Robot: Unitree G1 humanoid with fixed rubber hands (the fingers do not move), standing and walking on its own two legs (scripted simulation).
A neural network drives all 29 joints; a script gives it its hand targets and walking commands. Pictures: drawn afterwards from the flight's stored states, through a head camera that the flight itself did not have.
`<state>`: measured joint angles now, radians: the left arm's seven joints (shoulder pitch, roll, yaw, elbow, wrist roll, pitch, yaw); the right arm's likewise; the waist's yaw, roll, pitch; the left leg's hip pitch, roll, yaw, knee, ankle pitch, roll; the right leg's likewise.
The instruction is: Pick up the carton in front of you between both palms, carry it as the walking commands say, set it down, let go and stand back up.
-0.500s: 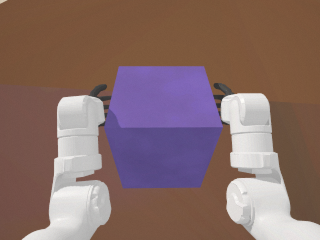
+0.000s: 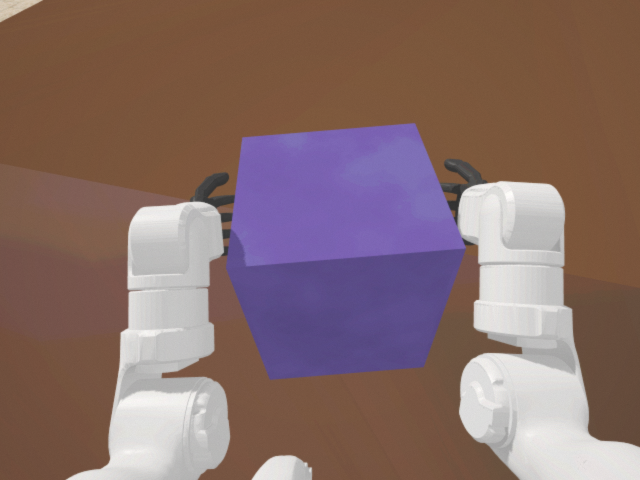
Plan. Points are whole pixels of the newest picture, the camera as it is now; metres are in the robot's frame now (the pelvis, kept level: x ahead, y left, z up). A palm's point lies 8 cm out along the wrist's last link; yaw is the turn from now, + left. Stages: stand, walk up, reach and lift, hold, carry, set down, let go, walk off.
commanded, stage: carry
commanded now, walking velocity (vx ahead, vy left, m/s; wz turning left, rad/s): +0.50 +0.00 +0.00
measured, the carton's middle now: (338, 258) +0.38 +0.03 +0.07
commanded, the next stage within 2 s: none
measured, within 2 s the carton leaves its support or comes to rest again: neither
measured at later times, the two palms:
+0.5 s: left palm (275, 31) +0.71 +0.15 +0.22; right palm (473, 47) +0.68 -0.15 +0.21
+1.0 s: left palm out of the picture +1.01 +0.20 +0.25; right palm out of the picture +1.01 -0.10 +0.25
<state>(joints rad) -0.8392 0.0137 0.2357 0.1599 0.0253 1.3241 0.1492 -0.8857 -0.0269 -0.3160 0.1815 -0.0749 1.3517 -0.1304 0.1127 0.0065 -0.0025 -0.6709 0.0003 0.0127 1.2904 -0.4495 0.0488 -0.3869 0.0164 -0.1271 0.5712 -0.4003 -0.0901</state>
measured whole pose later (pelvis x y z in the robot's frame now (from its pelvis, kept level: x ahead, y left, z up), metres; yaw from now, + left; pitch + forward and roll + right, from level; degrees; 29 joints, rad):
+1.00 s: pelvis +0.63 +0.04 +0.07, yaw +0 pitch +4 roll +2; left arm -0.90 0.06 0.28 0.21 0.02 1.31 0.13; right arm -0.92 0.00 -0.29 0.21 -0.11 1.32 -0.12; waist 0.01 -0.04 -0.06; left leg -0.56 -0.02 0.14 0.71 -0.34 0.05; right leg -0.28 -0.05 -0.03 0.93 -0.56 -0.02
